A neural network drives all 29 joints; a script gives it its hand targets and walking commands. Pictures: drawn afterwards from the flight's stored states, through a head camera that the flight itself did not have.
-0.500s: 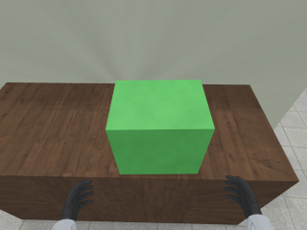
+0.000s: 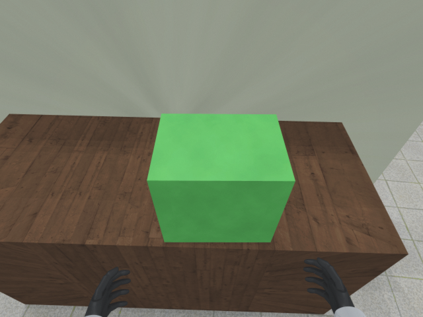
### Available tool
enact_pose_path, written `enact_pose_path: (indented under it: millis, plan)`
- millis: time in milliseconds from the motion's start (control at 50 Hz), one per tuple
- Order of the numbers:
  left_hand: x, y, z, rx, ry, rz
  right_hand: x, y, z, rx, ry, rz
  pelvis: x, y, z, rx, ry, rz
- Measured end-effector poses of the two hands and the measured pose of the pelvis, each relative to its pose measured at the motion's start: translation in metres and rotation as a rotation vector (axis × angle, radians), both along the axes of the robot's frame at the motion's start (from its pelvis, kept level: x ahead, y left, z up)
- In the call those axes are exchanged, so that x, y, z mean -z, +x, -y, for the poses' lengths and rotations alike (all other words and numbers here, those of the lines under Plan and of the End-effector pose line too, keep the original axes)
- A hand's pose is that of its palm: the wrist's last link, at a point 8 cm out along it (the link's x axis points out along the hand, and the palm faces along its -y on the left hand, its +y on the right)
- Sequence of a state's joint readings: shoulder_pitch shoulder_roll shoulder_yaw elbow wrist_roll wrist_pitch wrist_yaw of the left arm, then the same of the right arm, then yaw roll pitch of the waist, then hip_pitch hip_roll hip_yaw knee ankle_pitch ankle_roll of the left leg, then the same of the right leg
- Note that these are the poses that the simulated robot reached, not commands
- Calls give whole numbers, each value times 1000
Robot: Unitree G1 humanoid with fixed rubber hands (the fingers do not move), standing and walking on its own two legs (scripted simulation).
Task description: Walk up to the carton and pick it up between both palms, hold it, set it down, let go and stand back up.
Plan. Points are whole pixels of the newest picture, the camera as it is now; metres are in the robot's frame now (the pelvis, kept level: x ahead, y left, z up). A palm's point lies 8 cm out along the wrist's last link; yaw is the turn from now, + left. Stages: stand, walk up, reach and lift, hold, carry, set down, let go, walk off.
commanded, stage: let go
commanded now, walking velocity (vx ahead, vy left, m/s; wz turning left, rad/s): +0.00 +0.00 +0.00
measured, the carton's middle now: (218, 180) +0.42 +0.01 -0.02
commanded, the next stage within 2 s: stand in 0.52 s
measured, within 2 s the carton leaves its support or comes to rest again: neither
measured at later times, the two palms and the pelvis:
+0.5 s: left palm (108, 316) +0.15 +0.22 -0.09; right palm (347, 313) +0.15 -0.23 -0.08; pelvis -0.01 +0.00 +0.00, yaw +0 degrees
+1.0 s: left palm out of the picture +0.04 +0.27 -0.11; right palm out of the picture +0.07 -0.24 -0.12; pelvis -0.02 +0.00 -0.01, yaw +6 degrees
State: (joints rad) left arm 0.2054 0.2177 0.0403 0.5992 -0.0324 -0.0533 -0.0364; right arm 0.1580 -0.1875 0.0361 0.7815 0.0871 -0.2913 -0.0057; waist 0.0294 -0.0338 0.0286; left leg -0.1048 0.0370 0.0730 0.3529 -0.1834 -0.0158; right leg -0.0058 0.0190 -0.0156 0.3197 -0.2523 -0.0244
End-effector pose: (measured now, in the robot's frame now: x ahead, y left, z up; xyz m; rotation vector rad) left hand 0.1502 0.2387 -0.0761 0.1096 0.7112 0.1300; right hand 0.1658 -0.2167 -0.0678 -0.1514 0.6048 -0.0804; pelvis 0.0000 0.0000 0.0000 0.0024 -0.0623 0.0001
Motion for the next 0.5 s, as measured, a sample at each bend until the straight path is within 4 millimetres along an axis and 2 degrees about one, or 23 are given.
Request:
enact_pose_path:
  millis: [240, 500]
  plan:
    - [7, -19, 2, 19, 36, -144, 14, -23, 3, -8, -17, -112, -1, -11, 1, -3, 0, -7]
    - [13, -4, 15, 43, 31, -146, 8, -18, 12, -16, -54, -113, 0, -10, 5, -1, -1, -24]
